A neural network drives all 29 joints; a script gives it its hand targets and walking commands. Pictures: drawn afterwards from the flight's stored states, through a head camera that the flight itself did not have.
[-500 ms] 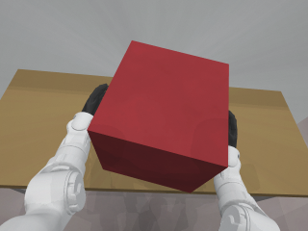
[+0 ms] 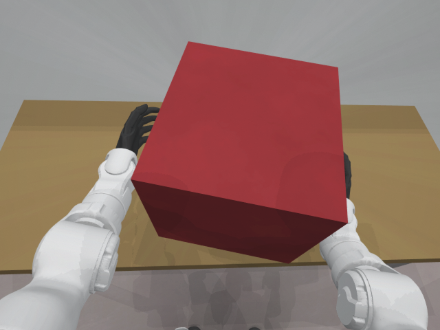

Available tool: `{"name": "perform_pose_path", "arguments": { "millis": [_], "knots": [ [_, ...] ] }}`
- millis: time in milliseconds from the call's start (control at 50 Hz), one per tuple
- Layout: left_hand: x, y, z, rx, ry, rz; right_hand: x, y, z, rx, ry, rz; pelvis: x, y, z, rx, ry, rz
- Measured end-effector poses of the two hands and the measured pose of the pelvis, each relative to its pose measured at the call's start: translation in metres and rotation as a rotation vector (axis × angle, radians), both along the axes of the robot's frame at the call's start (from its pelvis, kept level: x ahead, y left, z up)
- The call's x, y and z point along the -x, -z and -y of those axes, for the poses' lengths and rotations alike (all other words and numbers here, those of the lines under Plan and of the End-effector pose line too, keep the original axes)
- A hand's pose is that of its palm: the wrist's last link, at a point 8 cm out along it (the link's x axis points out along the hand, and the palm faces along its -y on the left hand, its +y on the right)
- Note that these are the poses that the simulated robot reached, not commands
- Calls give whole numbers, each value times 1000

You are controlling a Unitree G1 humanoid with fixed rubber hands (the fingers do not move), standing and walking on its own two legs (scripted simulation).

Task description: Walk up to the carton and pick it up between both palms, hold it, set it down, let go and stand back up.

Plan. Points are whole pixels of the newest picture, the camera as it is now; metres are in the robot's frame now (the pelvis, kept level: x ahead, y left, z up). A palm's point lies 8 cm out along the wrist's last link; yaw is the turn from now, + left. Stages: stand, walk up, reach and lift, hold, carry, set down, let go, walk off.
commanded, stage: set down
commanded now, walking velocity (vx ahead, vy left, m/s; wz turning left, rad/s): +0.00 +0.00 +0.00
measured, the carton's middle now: (241, 158) +0.44 -0.06 +0.00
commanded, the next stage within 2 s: none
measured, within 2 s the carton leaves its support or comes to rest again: neither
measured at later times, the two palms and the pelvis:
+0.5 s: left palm (108, 164) +0.42 +0.19 +0.03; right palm (350, 203) +0.34 -0.25 +0.01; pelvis -0.03 +0.00 -0.01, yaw +0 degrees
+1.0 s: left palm (94, 188) +0.38 +0.22 +0.01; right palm (360, 225) +0.30 -0.26 +0.00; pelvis -0.03 -0.01 -0.01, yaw +0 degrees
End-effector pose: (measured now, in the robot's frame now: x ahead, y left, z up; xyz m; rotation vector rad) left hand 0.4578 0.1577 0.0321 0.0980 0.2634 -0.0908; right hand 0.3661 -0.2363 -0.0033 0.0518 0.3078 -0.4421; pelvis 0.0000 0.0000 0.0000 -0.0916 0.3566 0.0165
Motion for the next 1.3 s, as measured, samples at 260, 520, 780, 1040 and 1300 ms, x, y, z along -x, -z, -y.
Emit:
{"name": "perform_pose_path", "arguments": {
  "millis": [260,520,780,1040,1300],
  "knots": [
    [29,-3,-33,-45,-42,-10,9,-22,5,7,-36,1,21,5,-4,7,-2,37],
    [43,-1,-32,-55,-28,-16,32,-7,16,8,-35,-54,34,8,5,-4,-1,39],
    [60,13,-46,-77,-4,-46,66,9,24,34,-20,-43,35,8,6,-4,-2,40],
    [83,19,-55,-64,26,-37,73,-6,24,43,-47,4,31,5,13,-15,-5,70],
    [120,0,-59,-55,-2,-48,116,-10,36,7,-24,15,31,-3,31,-46,-14,213]
  ]
}}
